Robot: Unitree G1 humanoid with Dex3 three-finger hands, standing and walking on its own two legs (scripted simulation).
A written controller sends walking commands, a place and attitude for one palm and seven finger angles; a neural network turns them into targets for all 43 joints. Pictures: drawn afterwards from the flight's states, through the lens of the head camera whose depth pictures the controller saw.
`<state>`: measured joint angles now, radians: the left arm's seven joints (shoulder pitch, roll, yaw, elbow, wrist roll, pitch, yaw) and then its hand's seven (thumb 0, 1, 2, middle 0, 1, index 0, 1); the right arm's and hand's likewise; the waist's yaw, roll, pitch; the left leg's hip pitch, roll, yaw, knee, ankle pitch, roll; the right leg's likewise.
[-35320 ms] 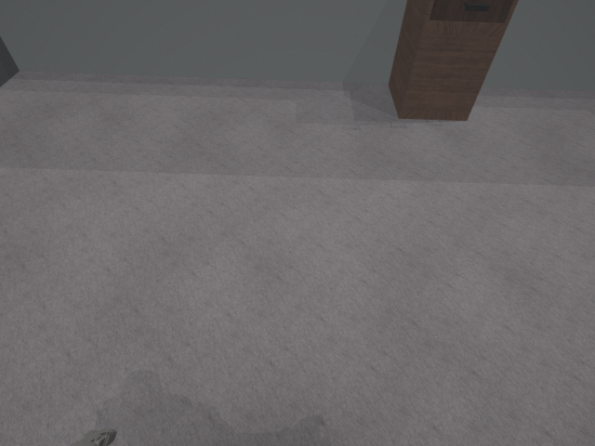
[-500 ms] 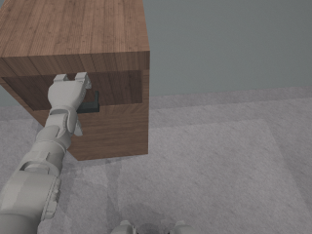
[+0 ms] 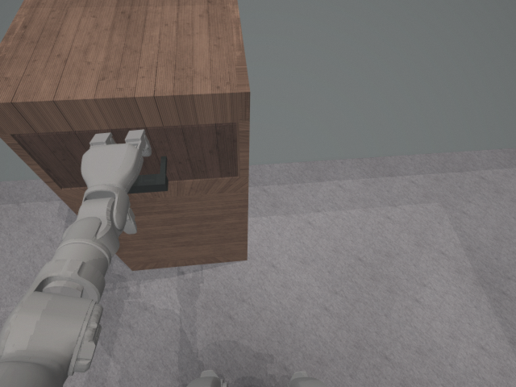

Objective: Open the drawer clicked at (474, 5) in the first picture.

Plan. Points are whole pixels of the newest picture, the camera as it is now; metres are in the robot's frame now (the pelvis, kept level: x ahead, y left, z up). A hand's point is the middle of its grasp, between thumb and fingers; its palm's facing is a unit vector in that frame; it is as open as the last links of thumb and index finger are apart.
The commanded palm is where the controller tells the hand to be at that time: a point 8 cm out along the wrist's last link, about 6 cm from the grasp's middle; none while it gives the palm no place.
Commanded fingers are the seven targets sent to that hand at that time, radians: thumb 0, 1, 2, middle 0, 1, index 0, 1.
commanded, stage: re-aim the fingers above the handle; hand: left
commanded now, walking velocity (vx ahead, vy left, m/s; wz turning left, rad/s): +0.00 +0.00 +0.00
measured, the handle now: (140, 173) +0.51 +0.22 -0.06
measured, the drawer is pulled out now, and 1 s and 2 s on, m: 0.00 0.00 0.00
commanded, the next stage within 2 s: lower the fingers behind the handle in 0.42 s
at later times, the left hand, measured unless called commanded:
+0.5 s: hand (129, 182) +0.45 +0.21 +0.00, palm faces -0.06 -0.02 -1.00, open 13.8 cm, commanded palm +0.44 +0.21 +0.06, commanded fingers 0.00 -0.50 0.30 -0.30 -1.20 -0.30 -1.20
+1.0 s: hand (133, 193) +0.45 +0.21 -0.03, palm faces -0.06 -0.03 -1.00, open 13.8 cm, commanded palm +0.44 +0.21 +0.02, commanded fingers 0.00 -0.50 0.30 -0.30 -1.20 -0.30 -1.20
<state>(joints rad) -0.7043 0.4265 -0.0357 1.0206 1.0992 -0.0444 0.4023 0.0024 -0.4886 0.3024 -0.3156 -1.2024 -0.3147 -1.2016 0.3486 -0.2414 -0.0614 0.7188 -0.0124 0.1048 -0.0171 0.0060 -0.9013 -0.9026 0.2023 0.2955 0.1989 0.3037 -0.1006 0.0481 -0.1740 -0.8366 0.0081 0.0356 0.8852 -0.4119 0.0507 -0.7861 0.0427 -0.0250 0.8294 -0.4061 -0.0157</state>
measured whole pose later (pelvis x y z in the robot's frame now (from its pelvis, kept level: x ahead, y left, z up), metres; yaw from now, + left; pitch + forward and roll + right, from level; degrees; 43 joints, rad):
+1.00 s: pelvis -0.01 -0.01 -0.01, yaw +0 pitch +23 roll -2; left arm -0.74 0.43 -0.01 1.10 1.11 -0.01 0.45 0.00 -0.49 0.30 -0.31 -1.20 -0.31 -1.20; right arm 0.32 -0.24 -0.05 0.74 -0.02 0.09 -0.01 0.01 -0.90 -0.90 0.20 0.30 0.20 0.30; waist -0.12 0.05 -0.19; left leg -0.95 0.02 0.03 0.97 -0.43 0.04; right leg -0.90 0.05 -0.03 0.92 -0.43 -0.03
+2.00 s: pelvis -0.06 -0.01 -0.06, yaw +0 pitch +27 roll -3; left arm -0.93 0.49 -0.06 1.19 1.11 0.05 0.43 0.00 -0.49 0.30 -0.32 -1.29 -0.30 -1.27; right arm 0.33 -0.24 0.00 0.71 -0.01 0.05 -0.03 0.01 -0.90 -0.90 0.20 0.30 0.20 0.30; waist -0.16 0.06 -0.19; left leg -1.21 0.02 0.01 1.18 -0.44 0.04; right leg -1.16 0.05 -0.06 1.14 -0.45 -0.03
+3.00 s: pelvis +0.01 +0.00 +0.01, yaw +0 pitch +20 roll -2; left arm -0.66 0.40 -0.07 0.97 1.06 -0.03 0.34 0.00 -0.49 0.30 -0.31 -1.20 -0.31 -1.20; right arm 0.33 -0.24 -0.05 0.70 0.00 0.12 -0.02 0.01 -0.90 -0.90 0.20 0.30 0.20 0.30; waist -0.09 0.05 -0.18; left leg -0.77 0.01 0.04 0.84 -0.41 0.05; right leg -0.72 0.05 -0.02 0.78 -0.40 -0.02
